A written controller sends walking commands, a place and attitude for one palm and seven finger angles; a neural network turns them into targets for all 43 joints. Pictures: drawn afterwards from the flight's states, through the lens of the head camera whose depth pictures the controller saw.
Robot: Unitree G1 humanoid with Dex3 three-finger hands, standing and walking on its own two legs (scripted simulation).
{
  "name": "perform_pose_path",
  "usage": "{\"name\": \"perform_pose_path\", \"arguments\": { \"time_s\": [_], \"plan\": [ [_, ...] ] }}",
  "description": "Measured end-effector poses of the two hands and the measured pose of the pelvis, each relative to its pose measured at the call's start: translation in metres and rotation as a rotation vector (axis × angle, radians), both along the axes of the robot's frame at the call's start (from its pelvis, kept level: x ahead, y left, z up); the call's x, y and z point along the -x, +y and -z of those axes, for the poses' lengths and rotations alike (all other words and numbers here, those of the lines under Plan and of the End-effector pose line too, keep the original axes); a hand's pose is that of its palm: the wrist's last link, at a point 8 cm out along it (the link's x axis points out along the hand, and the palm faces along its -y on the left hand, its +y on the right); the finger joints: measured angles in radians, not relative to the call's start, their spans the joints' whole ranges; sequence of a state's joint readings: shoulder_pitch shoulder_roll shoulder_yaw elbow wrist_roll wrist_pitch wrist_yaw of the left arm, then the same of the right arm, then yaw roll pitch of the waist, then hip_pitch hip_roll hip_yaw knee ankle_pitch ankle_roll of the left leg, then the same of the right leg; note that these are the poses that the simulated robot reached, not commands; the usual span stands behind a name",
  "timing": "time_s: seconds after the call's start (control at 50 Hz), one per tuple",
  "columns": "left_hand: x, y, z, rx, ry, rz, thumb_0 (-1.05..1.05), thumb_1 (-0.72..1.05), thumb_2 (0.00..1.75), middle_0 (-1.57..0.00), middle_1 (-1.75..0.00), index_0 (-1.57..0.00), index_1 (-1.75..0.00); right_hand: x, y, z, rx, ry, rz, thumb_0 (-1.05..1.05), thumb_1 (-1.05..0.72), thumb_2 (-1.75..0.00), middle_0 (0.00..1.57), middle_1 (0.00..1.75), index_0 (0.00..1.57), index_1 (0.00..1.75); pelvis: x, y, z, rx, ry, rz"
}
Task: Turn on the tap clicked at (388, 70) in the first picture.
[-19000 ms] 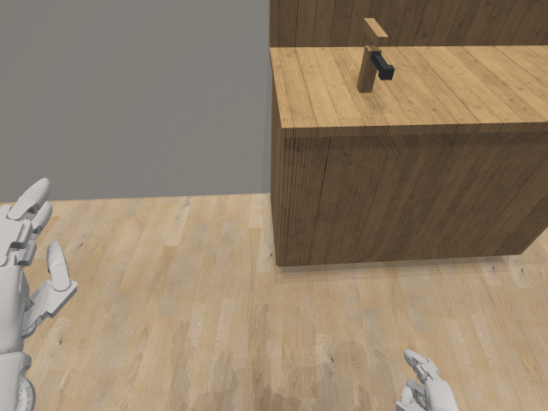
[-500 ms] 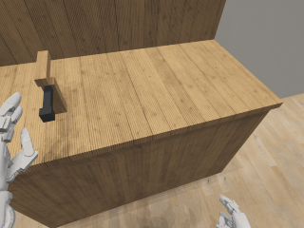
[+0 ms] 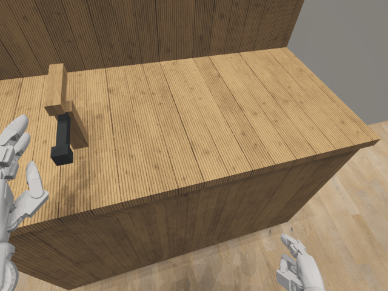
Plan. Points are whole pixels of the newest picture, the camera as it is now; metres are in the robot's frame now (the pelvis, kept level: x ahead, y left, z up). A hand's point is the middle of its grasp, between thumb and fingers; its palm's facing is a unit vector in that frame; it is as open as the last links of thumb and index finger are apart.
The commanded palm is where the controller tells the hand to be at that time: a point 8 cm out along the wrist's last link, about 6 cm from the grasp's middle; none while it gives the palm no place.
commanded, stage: look again from close up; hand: left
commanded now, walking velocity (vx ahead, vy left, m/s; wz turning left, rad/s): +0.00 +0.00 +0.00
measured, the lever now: (62, 155) +0.31 +0.28 +0.11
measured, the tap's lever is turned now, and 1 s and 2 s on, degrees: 0 0 0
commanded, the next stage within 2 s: come to a stop and stand still in 0.28 s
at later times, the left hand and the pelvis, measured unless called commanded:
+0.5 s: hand (12, 218) +0.17 +0.26 +0.16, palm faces +0.43 -0.85 -0.30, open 7.4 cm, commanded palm +0.13 +0.28 +0.17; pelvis -0.04 +0.01 +0.00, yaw -1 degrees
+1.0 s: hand (44, 207) +0.20 +0.24 +0.15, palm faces +0.28 -0.87 -0.41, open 7.4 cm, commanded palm +0.15 +0.28 +0.17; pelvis -0.03 +0.01 +0.00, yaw -2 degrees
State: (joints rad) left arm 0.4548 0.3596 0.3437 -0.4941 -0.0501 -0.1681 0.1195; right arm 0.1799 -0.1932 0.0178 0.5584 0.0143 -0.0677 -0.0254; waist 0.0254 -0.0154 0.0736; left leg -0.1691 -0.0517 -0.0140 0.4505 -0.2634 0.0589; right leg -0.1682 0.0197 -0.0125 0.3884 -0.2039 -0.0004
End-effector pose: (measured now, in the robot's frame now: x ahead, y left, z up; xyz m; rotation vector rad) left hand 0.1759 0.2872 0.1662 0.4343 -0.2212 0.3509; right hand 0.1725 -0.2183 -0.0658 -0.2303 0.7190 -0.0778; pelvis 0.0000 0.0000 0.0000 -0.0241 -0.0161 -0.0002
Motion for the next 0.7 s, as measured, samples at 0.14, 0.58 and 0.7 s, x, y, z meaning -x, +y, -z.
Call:
{"name": "perform_pose_path", "arguments": {
  "time_s": [0.14, 0.58, 0.7],
  "plan": [
    [-0.018, 0.034, -0.03, -0.111, -0.152, -0.051, 0.02, 0.89, 0.9, -0.21, -0.3, -0.21, -0.3, 0.012, 0.006, 0.004, -0.014, -0.004, -0.075, 0.01, -0.91, -0.9, 0.2, 0.29, 0.2, 0.3, 0.011, -0.001, 0.001, -0.005, 0.01, 0.019],
    [0.044, 0.01, -0.003, 0.036, -0.158, -0.002, 0.02, 0.89, 0.9, -0.2, -0.3, -0.21, -0.3, 0.059, 0.002, -0.007, 0.026, -0.076, -0.016, 0.01, -0.91, -0.9, 0.21, 0.29, 0.2, 0.3, 0.044, 0.007, 0.004, -0.005, -0.039, 0.022],
    [0.036, 0.003, 0.004, 0.031, -0.123, 0.033, 0.02, 0.89, 0.9, -0.2, -0.3, -0.21, -0.3, 0.059, 0.006, -0.008, 0.016, -0.09, -0.012, 0.01, -0.91, -0.9, 0.21, 0.3, 0.2, 0.3, 0.042, 0.007, 0.004, -0.002, -0.038, 0.022]
  ]
}}
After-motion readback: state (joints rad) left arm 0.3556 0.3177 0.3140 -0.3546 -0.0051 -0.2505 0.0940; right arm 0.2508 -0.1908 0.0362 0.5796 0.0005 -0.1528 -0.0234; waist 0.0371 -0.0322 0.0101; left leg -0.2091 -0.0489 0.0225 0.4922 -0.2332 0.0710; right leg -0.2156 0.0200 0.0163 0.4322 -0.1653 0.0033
